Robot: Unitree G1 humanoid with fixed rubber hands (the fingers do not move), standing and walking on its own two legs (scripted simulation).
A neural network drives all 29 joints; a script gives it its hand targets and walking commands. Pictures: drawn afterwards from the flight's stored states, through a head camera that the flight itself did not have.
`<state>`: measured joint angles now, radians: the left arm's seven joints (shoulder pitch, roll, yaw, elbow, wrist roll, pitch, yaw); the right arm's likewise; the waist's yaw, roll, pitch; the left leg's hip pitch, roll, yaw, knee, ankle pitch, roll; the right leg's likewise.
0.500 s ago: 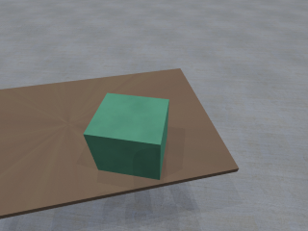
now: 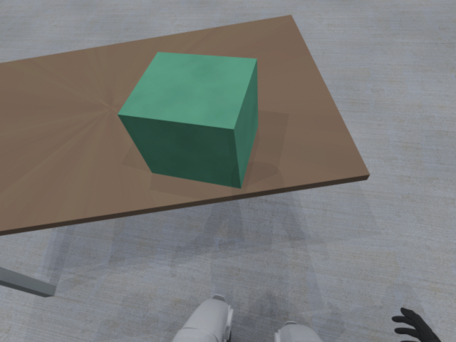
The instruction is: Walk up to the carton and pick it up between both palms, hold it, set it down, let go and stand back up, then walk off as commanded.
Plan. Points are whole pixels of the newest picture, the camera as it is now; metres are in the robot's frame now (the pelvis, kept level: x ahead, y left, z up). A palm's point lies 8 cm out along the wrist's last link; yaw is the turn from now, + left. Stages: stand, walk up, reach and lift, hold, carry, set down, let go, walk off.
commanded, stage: walk off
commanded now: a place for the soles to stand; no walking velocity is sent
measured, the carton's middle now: (199, 120) +0.54 +0.09 +0.04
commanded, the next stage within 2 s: none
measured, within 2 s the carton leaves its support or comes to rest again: neither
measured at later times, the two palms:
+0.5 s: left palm out of the picture -0.04 +0.37 -0.11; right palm out of the picture -0.05 -0.24 -0.09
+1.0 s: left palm out of the picture -0.28 +0.35 -0.08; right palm out of the picture -0.24 -0.28 -0.11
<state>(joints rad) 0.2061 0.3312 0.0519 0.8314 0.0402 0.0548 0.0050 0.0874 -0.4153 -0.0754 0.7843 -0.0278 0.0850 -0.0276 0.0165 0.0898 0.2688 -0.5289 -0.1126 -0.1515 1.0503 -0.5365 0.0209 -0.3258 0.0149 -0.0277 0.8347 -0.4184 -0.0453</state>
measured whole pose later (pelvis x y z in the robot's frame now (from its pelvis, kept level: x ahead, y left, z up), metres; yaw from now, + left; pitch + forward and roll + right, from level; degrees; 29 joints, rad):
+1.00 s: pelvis -0.32 +0.04 +0.01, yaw +3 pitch -7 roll +0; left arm 0.25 0.33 0.07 0.89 0.04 0.03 0.00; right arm 0.27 -0.43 -0.09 0.88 -0.01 0.05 0.00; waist 0.01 0.09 0.12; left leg -0.43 -0.11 -0.15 1.13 -0.47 -0.01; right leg -0.29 -0.03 0.03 0.74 -0.33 0.02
